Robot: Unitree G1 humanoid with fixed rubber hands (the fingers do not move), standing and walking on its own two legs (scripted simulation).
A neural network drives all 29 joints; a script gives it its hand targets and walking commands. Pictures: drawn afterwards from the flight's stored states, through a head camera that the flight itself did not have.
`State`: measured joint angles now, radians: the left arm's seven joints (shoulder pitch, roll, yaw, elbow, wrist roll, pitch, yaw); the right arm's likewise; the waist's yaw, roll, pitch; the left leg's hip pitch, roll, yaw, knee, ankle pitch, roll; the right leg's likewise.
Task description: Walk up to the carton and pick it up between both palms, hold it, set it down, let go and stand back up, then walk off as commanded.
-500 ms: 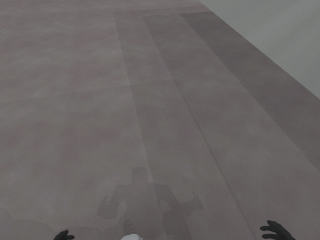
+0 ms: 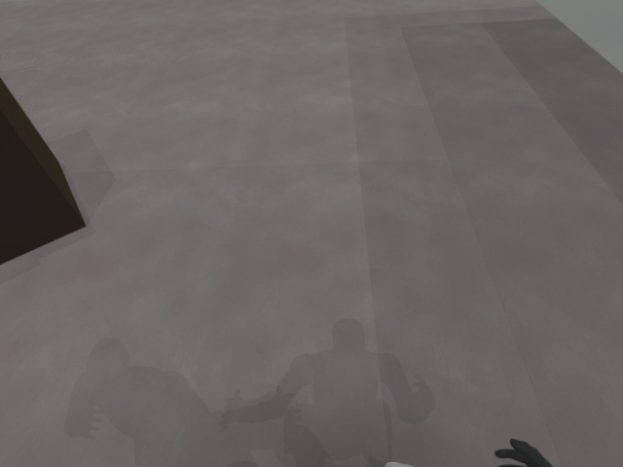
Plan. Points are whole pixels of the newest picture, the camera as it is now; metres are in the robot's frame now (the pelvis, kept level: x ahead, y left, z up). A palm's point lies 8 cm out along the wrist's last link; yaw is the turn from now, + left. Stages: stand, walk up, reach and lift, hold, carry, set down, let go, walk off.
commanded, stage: walk up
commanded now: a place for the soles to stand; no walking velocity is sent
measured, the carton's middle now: out of the picture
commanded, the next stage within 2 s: none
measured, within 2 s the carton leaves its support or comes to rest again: neither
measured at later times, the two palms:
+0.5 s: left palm out of the picture +0.05 +0.41 -0.12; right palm (453, 392) +0.24 -0.18 -0.08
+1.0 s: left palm out of the picture +0.09 +0.52 -0.11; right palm (322, 293) +0.42 +0.00 -0.09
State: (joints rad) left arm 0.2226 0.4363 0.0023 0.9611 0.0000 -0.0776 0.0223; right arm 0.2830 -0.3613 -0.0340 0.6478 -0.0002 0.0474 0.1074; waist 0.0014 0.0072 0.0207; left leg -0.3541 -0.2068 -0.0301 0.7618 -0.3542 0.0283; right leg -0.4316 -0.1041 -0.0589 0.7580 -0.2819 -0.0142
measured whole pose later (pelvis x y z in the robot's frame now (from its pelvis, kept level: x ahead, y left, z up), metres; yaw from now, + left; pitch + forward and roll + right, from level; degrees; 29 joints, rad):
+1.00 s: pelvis +0.19 +0.21 -0.02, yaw +30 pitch +0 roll +0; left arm 0.27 0.43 0.00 0.93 0.00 -0.11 0.00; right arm 0.33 -0.40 -0.05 0.65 0.00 -0.03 0.07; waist 0.00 0.00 -0.01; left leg -0.45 -0.04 0.00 0.86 -0.40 0.04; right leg -0.45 -0.16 -0.09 1.24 -0.47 0.00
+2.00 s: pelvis +0.40 +0.38 -0.03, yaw +42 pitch -1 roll +0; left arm 0.32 0.41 0.00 0.99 0.00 -0.13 0.00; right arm 0.30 -0.42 -0.05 0.67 0.00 -0.01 0.05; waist 0.00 0.07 0.00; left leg -0.61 0.02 -0.02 1.23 -0.45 0.02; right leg -0.41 -0.11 -0.15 0.97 -0.53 -0.01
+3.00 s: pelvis +0.51 +0.65 -0.04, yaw +46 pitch -2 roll -2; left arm 0.33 0.40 0.00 0.96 0.00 -0.09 0.00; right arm 0.29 -0.47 -0.05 0.68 0.00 -0.04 0.06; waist 0.00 0.09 0.03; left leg -0.59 0.07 0.06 1.04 -0.42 0.03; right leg -0.47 -0.12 0.01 1.12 -0.52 -0.01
